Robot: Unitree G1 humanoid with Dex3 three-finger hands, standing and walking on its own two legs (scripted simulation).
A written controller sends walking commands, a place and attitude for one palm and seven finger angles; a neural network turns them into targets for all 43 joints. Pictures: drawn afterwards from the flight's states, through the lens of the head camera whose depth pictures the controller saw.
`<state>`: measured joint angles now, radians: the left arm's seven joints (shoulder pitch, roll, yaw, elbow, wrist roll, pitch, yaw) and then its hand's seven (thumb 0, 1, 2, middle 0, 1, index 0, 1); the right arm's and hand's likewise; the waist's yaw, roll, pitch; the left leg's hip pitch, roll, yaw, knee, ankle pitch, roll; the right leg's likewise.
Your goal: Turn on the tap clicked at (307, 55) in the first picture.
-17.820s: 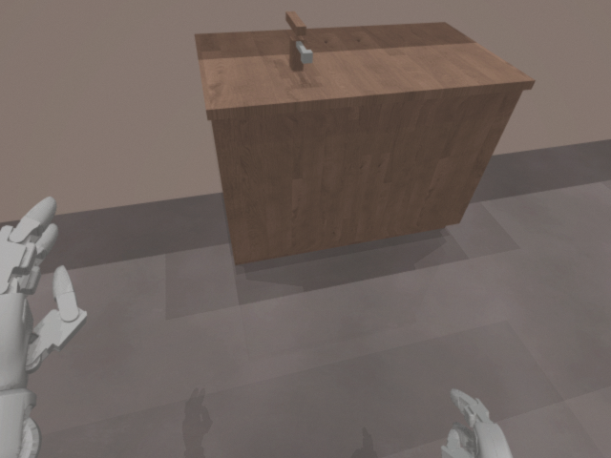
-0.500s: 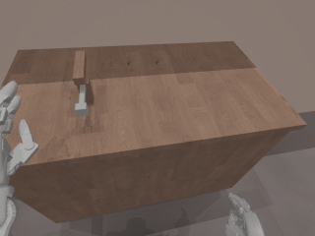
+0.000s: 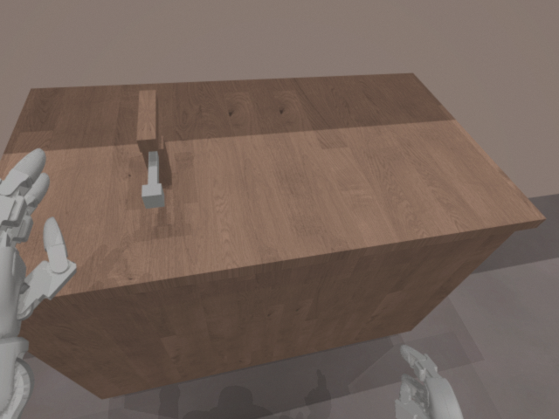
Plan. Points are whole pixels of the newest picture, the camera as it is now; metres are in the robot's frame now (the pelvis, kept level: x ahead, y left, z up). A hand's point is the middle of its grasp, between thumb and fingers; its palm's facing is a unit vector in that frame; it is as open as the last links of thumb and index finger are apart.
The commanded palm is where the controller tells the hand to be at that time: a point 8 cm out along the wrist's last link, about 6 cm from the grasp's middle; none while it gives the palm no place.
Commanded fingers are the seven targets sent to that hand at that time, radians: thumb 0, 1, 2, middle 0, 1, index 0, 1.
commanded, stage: come to a stop and stand still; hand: left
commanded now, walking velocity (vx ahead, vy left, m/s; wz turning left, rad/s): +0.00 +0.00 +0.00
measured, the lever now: (153, 196) +0.40 +0.24 +0.07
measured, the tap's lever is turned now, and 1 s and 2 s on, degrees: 0 0 0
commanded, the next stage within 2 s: look again from close up in 0.08 s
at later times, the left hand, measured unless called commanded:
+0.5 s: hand (73, 273) +0.21 +0.24 +0.16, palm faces +0.40 -0.85 -0.33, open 7.4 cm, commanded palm +0.16 +0.27 +0.17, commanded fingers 0.00 0.90 0.90 -0.20 -0.30 -0.20 -0.30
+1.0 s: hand (148, 246) +0.25 +0.18 +0.16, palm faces +0.35 -0.87 -0.35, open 7.4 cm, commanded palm +0.19 +0.22 +0.17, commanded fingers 0.00 0.90 0.90 -0.20 -0.30 -0.20 -0.30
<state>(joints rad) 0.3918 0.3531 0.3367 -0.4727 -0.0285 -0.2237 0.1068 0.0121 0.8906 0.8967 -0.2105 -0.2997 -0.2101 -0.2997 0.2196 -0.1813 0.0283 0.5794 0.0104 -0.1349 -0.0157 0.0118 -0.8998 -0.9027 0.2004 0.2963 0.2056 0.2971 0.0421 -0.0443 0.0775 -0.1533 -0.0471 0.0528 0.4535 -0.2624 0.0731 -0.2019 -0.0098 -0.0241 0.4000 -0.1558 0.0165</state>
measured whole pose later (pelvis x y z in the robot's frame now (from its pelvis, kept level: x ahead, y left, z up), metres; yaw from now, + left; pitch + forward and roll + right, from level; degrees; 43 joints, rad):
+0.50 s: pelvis +0.00 -0.01 +0.00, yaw +0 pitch -2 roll -1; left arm 0.41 0.35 0.34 -0.46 -0.03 -0.21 0.11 0.01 0.89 0.90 -0.21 -0.30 -0.21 -0.30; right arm 0.21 -0.19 0.01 0.57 0.01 -0.12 -0.02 0.01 -0.90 -0.90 0.20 0.30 0.21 0.30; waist 0.04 -0.04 0.07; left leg -0.15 -0.04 0.04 0.45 -0.26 0.07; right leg -0.19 0.00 -0.03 0.38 -0.15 0.01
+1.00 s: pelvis +0.02 -0.05 -0.01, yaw -1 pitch -1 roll -2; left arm 0.40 0.36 0.35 -0.51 -0.06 -0.17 0.11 0.01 0.89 0.90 -0.21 -0.30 -0.21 -0.30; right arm 0.21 -0.17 0.01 0.56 0.02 -0.09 0.00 0.01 -0.90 -0.90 0.20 0.30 0.21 0.30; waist 0.01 -0.01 0.08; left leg -0.20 0.05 0.03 0.59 -0.37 0.00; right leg -0.24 0.08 -0.05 0.51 -0.25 -0.07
